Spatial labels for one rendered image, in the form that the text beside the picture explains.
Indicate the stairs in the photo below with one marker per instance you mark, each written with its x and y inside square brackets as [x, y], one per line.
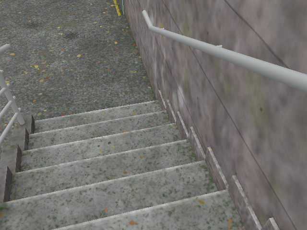
[118, 168]

